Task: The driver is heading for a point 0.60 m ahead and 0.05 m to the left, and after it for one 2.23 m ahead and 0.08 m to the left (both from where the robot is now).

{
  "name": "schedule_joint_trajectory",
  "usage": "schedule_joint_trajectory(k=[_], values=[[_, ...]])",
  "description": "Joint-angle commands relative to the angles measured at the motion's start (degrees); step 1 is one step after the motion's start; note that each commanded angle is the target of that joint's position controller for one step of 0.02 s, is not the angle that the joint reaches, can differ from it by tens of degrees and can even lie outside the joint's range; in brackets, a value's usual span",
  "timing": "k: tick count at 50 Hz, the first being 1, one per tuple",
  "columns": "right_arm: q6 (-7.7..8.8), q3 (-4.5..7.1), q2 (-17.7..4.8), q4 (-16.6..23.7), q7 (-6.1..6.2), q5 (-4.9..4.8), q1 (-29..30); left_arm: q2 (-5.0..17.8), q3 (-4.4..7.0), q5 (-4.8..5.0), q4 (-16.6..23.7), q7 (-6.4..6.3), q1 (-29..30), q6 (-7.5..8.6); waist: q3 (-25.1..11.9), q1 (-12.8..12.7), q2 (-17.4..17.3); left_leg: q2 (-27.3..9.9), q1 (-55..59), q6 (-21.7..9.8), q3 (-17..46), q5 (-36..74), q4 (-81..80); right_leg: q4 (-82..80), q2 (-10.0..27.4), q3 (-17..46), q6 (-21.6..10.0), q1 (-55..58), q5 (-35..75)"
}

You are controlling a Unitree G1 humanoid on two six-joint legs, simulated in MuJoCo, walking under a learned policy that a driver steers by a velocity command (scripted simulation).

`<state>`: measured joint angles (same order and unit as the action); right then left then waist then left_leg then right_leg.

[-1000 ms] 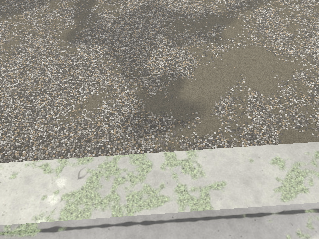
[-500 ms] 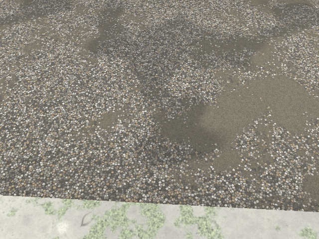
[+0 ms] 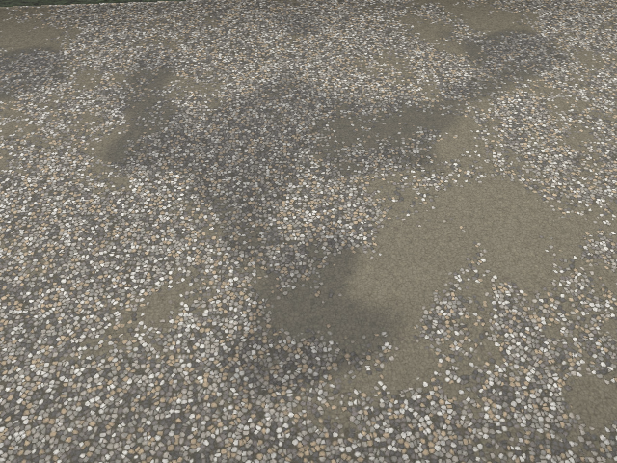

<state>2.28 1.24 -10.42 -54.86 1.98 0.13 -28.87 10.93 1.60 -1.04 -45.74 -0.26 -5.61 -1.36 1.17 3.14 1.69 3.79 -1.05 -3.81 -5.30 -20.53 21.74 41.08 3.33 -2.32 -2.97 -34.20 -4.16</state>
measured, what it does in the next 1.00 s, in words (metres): walks ahead: right foot, then left foot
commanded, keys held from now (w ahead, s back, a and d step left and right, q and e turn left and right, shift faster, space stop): w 1.00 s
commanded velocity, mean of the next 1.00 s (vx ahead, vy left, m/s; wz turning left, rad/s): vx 0.50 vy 0.00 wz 0.00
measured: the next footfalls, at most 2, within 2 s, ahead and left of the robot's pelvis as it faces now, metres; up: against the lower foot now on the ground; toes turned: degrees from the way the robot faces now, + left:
right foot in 0.08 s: +0.20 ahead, -0.10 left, +0.00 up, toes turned -2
left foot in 0.54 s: +0.22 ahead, +0.07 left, +0.00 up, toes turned +0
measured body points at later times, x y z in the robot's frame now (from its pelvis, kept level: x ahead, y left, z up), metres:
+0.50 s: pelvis +0.13 -0.03 +0.00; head +0.13 -0.04 +0.45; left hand +0.22 +0.21 -0.12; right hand +0.31 -0.26 -0.11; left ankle +0.19 +0.09 -0.72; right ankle +0.16 -0.10 -0.73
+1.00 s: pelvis +0.18 -0.02 +0.00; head +0.16 -0.02 +0.45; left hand +0.36 +0.19 -0.09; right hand +0.37 -0.22 -0.09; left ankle +0.18 +0.07 -0.73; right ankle +0.16 -0.10 -0.73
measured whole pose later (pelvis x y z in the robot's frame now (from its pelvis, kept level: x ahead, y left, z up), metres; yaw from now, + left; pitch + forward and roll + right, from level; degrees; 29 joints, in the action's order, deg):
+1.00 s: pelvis +0.18 -0.02 +0.00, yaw +1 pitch -3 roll +0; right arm -3.5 -3.4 -9.8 -35.1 -0.4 1.3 -6.8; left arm 9.4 -3.4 -1.2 -35.3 0.3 -7.1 -3.2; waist 0.4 0.2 0.1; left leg 4.2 -12.6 -3.0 0.8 -17.5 33.0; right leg 33.7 -1.7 -2.4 -2.9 -11.2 -19.9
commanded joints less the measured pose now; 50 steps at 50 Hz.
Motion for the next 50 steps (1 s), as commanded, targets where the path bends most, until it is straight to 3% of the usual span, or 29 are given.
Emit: schedule_joint_trajectory(k=[1,2,3,4,5,6,7,8,9,10,12,16,17,18,19,20,22,23,24,25,27,28,29,30,32,34,37,41,50], values=[[-0.69,1.97,-9.59,2.47,0.40,0.59,-2.53,3.80,0.58,0.45,6.08,0.47,4.05,1.96,4.45,-1.22,-6.16,-16.56,-1.01,-7.43,9.88,40.50,-1.35,-4.00,-2.08,-1.57,-1.86,0.57,-5.03],[-0.32,2.13,-10.16,3.05,0.67,0.04,0.11,5.08,1.05,0.16,3.98,-0.31,-3.03,1.99,2.85,-3.99,-6.92,-15.83,0.19,-6.02,9.34,50.83,3.77,-8.85,-3.06,0.25,-2.61,7.12,-7.40],[-0.78,2.14,-10.64,3.02,0.85,-0.54,1.64,5.02,1.39,0.06,1.22,-0.43,-13.15,2.56,-2.98,-8.00,-7.72,-12.44,0.01,-4.54,6.04,57.20,15.71,-11.30,-5.58,-1.44,-4.12,17.93,-3.77],[-0.82,1.95,-9.98,3.97,0.56,-1.99,2.63,8.38,2.37,-0.58,-1.30,-0.61,-24.03,3.28,-9.37,-12.22,-2.18,-8.32,-10.36,-2.20,2.75,44.49,33.23,-12.38,0.86,6.12,-6.65,34.02,8.87],[-0.69,0.74,-3.25,6.02,-0.44,-2.60,-2.49,13.53,3.19,0.19,-0.62,-0.38,-26.63,3.46,-18.49,-9.09,10.04,1.90,-27.49,0.27,2.04,-7.59,55.51,-15.33,17.77,29.12,-12.43,49.38,10.51],[-1.08,2.47,-8.02,5.97,-0.28,-1.30,-1.35,14.48,3.94,3.23,-1.47,0.06,-24.97,2.13,-18.63,-9.98,10.73,3.69,-35.23,-0.46,12.43,-10.61,60.91,-20.45,18.23,35.79,-14.87,46.51,-1.74],[-1.25,3.10,-10.30,7.64,-0.03,-1.43,4.50,10.53,2.88,2.16,0.21,-0.09,-16.84,1.31,-7.19,-7.61,8.29,0.89,-39.91,-0.44,13.16,-5.67,61.21,-22.59,16.73,29.67,-12.92,37.27,-7.94],[-1.44,2.86,-9.43,8.44,0.08,-1.22,7.34,7.10,1.76,0.89,1.06,0.05,-12.73,1.32,-2.54,-5.95,4.60,-1.00,-38.54,0.01,12.26,-2.43,58.98,-23.97,15.05,24.88,-11.41,29.16,-7.44],[-2.14,2.66,-8.09,8.50,0.20,-0.84,7.42,5.66,1.09,0.15,1.45,0.01,-10.88,1.80,-0.91,-3.79,3.24,-2.36,-35.32,0.83,11.98,-1.17,55.20,-25.10,12.94,21.20,-9.57,23.37,-4.93],[-3.42,2.42,-7.01,8.58,0.13,-0.19,6.46,4.93,0.68,0.07,1.55,-0.08,-10.07,2.59,-0.50,-1.97,3.78,-3.16,-31.47,1.83,11.97,-0.66,51.30,-25.97,11.32,18.21,-8.34,18.52,-1.82],[-5.41,2.55,-6.50,8.73,-0.15,0.31,6.36,5.93,0.62,0.23,1.32,0.27,-11.34,4.25,-1.21,-0.66,2.98,-2.76,-27.79,2.86,11.51,0.67,47.15,-27.28,9.95,16.38,-8.22,15.42,-0.56],[-6.62,1.95,-5.63,10.59,-0.11,0.59,12.70,8.33,0.84,1.15,1.53,0.29,-13.40,4.81,0.02,-0.68,2.31,-3.23,-31.43,4.12,12.32,8.04,37.85,-29.28,9.21,15.22,-7.87,16.45,-6.12],[-6.86,1.60,-5.30,12.44,-0.56,0.96,16.73,8.57,0.56,1.87,2.43,0.16,-10.77,5.03,0.97,0.18,2.25,-2.61,-26.48,4.97,10.01,11.90,33.66,-28.36,7.36,9.43,-6.40,11.42,1.85],[-6.56,0.66,-3.19,15.12,-0.18,1.30,20.22,5.46,-1.02,2.78,4.45,-0.02,-7.31,5.08,0.14,-0.66,3.22,-1.51,-20.35,5.69,10.52,14.22,26.07,-27.53,3.76,4.18,-2.98,8.60,15.05],[-6.65,0.23,-2.75,15.38,-0.05,1.92,20.67,6.76,-1.00,1.52,4.64,0.35,-7.32,4.68,-1.67,-0.76,5.23,-0.89,-19.11,6.29,8.88,13.26,24.67,-25.32,4.22,4.15,-2.25,11.55,24.21],[-6.82,-0.08,-3.10,15.54,0.03,2.25,19.40,7.66,-0.87,1.23,4.96,0.50,-7.95,4.10,-3.80,-0.99,5.47,-1.08,-18.89,6.58,8.75,11.63,23.21,-23.96,4.69,4.29,-2.54,15.25,27.64],[-7.61,-1.02,-3.19,14.46,0.30,2.79,16.06,6.61,-1.46,0.30,5.43,0.57,-8.10,2.35,-7.18,-1.43,5.92,-1.64,-15.34,6.81,7.29,8.82,26.91,-21.60,5.45,4.36,-3.35,17.93,30.39],[-7.66,-1.16,-3.84,16.86,0.41,2.11,19.13,6.57,-1.56,0.35,6.59,0.47,-7.84,1.68,-5.72,-2.24,5.10,-2.39,-18.44,6.83,7.60,3.76,21.19,-22.06,5.54,5.23,-3.98,20.37,22.32],[-7.60,-1.72,-3.91,17.76,0.34,2.32,21.40,6.48,-1.64,0.04,6.99,0.27,-7.47,0.94,-4.95,-3.46,4.45,-2.98,-18.01,6.32,7.07,1.99,18.33,-21.68,6.19,6.89,-4.91,21.02,16.85],[-6.85,-2.18,-3.53,18.85,0.05,2.22,22.26,6.37,-1.69,0.04,7.69,-0.07,-6.43,0.10,-4.54,-2.94,3.13,-4.67,-18.18,4.89,8.30,1.28,10.29,-20.95,7.40,9.59,-6.13,23.08,8.54],[-5.74,-3.01,-2.19,17.38,-0.25,3.64,17.25,6.29,-1.83,0.67,8.65,-0.90,-5.68,-1.18,-7.53,-2.36,-0.83,-4.11,-5.99,1.70,6.81,8.51,5.69,-15.77,6.14,11.34,-5.07,18.35,0.83],[-5.18,-2.55,-4.57,17.33,-0.40,2.97,16.99,4.00,-2.53,0.68,9.99,-0.54,-7.43,-1.35,-9.20,-4.77,-6.38,-7.26,-1.05,-0.71,11.95,13.52,7.95,-12.78,1.80,8.09,-3.10,13.74,-7.49],[-5.06,-1.45,-7.71,17.78,-0.93,0.47,19.42,2.54,-3.15,-0.25,11.29,-0.20,-5.35,-1.53,-5.97,-4.12,-13.47,-10.14,-5.94,-3.23,19.38,8.61,2.64,-10.61,-3.74,1.17,0.34,10.45,-17.79],[-5.03,-1.59,-7.70,19.16,-1.37,-0.08,20.63,4.13,-2.85,-0.71,12.29,-0.22,-1.59,-1.58,-1.60,-2.18,-13.81,-13.02,-9.13,-4.86,24.82,5.75,-1.63,-8.13,-4.75,0.51,1.88,8.37,-17.84],[-5.03,-2.32,-6.49,20.78,-1.31,0.34,23.39,4.06,-2.87,-0.56,13.12,0.15,-0.14,-1.20,-0.38,-2.94,-10.84,-13.23,-13.21,-5.19,25.68,6.16,-3.23,-8.49,-4.58,1.37,2.89,11.85,-14.46],[-4.93,-2.80,-5.35,21.98,-1.16,0.37,25.53,2.76,-3.28,-0.93,13.37,0.47,-0.74,-0.68,-2.51,-4.34,-8.38,-10.53,-15.44,-3.25,22.53,7.22,-2.14,-10.59,-4.05,1.54,2.46,18.71,-12.89],[-4.86,-3.22,-4.07,23.00,-1.49,0.57,25.87,1.90,-3.52,-0.88,13.63,0.46,0.50,-0.53,-4.81,-4.42,-3.96,-7.64,-15.69,-1.04,18.11,6.89,-0.15,-11.36,-2.98,2.34,1.21,24.28,-12.29],[-5.03,-3.47,-3.44,24.14,-2.17,0.93,26.14,2.06,-3.72,-0.46,14.56,0.45,2.77,-0.89,-3.27,-3.63,-0.16,-4.83,-15.15,0.42,13.95,5.50,2.68,-13.00,-1.66,4.48,0.65,23.60,-12.16],[-4.89,-3.38,-3.62,24.87,-2.23,1.23,26.93,2.77,-3.76,-0.09,15.72,0.42,3.05,-0.91,-2.57,-2.90,-1.19,-3.93,-11.80,0.87,12.02,9.61,6.18,-13.24,-1.07,6.00,0.13,22.60,-8.06]])
Keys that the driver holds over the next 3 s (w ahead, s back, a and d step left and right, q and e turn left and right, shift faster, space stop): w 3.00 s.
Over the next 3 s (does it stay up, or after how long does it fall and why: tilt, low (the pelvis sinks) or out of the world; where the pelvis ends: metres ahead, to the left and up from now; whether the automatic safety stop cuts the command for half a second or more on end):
stays up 0.21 -0.02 -0.01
